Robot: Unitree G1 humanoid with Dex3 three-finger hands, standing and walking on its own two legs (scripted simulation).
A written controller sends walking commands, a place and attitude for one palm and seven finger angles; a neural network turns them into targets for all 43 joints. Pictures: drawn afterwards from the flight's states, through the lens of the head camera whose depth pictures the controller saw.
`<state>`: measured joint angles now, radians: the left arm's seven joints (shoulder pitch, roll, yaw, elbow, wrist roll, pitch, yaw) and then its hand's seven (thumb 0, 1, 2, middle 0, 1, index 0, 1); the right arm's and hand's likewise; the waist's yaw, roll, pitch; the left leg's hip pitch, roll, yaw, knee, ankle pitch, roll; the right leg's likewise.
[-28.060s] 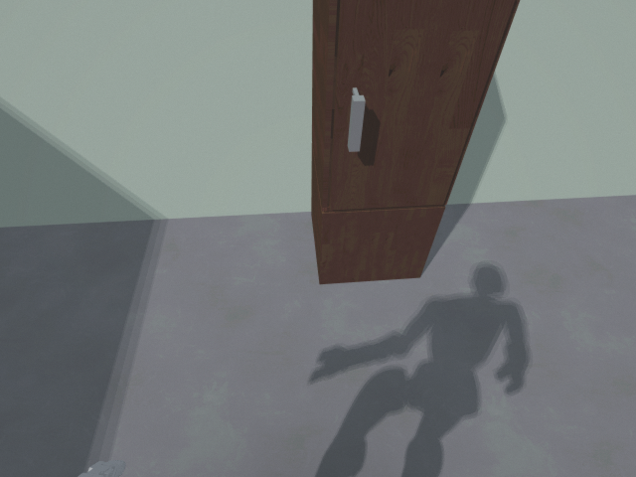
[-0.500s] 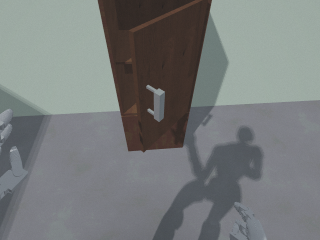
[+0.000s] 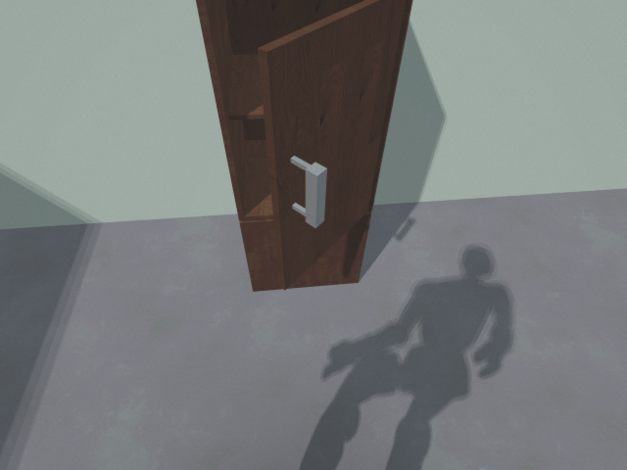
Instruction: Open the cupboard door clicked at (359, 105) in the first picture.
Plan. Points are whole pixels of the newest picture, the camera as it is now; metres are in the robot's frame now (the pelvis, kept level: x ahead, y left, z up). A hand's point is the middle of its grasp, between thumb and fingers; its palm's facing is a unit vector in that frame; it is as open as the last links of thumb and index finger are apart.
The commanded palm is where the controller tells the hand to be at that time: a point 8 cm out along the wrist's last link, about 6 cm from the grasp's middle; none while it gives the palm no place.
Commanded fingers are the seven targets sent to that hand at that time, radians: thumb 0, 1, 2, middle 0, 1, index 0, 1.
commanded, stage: let the arm hang, fingers relaxed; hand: left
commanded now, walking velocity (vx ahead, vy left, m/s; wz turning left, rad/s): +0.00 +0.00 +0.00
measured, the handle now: (306, 191) +0.59 +0.03 -0.02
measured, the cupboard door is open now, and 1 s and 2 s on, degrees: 44 44 44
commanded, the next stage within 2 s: look to check the result in 0.84 s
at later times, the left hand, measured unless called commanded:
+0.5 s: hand out of the picture -0.05 +0.17 -0.17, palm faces +0.05 -0.98 -0.20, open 7.4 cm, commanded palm none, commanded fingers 0.00 0.90 0.90 -0.20 -0.30 -0.20 -0.30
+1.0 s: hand out of the picture +0.00 +0.15 -0.17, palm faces +0.05 -0.98 -0.18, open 7.4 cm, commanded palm none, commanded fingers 0.00 0.90 0.90 -0.20 -0.30 -0.20 -0.30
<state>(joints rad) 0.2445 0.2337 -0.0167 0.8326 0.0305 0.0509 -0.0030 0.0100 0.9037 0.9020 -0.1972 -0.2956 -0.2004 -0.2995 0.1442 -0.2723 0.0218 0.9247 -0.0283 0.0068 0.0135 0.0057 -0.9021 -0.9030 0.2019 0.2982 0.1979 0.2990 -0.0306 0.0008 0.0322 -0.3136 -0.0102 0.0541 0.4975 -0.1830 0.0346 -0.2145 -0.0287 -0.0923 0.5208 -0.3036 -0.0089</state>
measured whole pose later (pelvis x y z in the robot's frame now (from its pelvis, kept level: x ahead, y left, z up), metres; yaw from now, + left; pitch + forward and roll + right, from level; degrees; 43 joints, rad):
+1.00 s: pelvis +0.03 -0.01 +0.01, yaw +1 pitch -1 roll +0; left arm 0.30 0.13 0.01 1.15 0.01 0.00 0.03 0.00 0.91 0.90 -0.20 -0.30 -0.20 -0.30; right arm 0.28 -0.13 0.01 1.15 -0.02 0.01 -0.03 0.00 -0.91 -0.90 0.20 0.30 0.19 0.30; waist -0.01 0.00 0.05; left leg -0.22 -0.01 0.03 0.42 -0.18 0.02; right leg -0.10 -0.02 -0.11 0.42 -0.30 -0.02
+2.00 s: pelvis +0.04 -0.02 +0.00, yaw -9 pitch +0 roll +1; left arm 0.21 0.21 0.09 1.02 0.03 0.07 0.00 0.00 0.90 0.90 -0.20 -0.30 -0.20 -0.30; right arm 0.20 -0.18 -0.04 1.02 -0.03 0.01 -0.06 0.00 -0.90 -0.90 0.20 0.30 0.20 0.30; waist 0.01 -0.01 0.11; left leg -0.25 0.08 0.19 0.55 -0.30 0.00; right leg -0.34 0.02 -0.01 0.88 -0.51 -0.02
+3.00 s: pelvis +0.05 -0.08 +0.00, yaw -43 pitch +1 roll +1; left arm 0.16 0.25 0.06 0.90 0.04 0.05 0.00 0.00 0.90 0.90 -0.20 -0.30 -0.20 -0.30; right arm 0.18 -0.25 -0.05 0.90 -0.01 0.05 -0.02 0.01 -0.91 -0.90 0.20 0.30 0.19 0.30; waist -0.01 -0.03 0.13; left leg -0.42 0.05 0.05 0.86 -0.44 -0.06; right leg -0.30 0.03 0.08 0.56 -0.27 -0.01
